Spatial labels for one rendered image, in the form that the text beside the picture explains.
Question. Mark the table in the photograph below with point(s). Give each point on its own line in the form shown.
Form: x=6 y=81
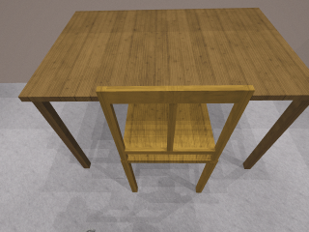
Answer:
x=170 y=47

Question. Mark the chair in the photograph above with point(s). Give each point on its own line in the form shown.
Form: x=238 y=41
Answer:
x=171 y=124

